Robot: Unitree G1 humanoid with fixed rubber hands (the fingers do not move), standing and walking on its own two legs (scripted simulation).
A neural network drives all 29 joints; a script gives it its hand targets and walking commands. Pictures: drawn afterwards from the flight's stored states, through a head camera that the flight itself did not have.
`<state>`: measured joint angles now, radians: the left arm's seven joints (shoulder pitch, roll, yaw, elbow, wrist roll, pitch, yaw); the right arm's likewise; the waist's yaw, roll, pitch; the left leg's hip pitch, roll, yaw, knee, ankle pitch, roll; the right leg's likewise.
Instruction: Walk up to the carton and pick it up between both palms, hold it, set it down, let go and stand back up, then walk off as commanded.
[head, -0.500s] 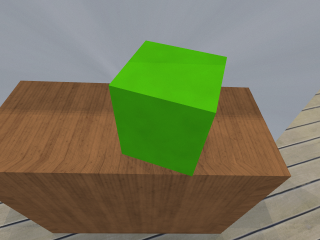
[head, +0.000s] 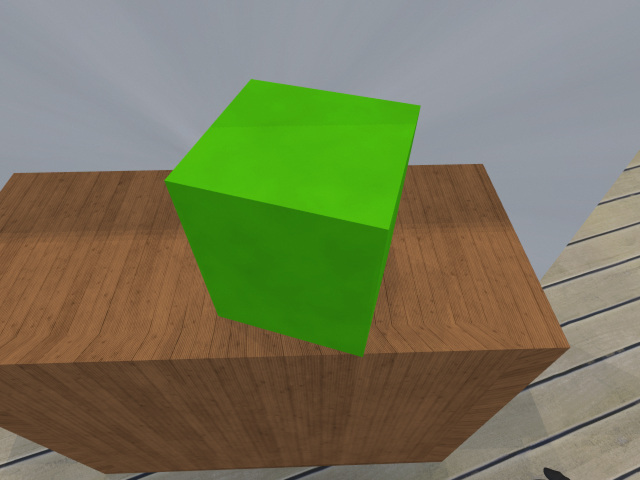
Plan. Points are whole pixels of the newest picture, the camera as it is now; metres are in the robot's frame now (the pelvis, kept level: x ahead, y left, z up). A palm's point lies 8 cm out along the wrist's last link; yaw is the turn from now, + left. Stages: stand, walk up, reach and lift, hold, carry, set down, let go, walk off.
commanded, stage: walk up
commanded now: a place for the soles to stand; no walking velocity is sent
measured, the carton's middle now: (308, 222) +0.42 +0.02 +0.11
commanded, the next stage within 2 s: none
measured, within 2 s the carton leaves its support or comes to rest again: neither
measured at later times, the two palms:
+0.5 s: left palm out of the picture +0.07 +0.31 -0.08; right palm out of the picture +0.09 -0.31 -0.10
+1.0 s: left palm out of the picture +0.06 +0.31 -0.08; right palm out of the picture +0.09 -0.31 -0.10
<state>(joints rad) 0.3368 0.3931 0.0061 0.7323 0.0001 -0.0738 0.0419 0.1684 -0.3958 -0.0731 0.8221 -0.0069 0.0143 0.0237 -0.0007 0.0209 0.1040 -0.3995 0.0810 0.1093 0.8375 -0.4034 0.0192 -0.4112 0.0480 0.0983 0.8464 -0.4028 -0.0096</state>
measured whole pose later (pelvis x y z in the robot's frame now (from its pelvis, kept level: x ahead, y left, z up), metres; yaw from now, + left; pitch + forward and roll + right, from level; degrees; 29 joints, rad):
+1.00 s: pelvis -0.01 +0.00 +0.00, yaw -1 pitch -3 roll +1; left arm 0.33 0.39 0.01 0.73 0.00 -0.07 0.04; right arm 0.13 -0.40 -0.07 0.88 -0.01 0.02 0.02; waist 0.00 0.03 0.12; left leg -0.38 0.06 0.11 0.80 -0.38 0.02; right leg -0.39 0.03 0.11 0.82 -0.39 -0.01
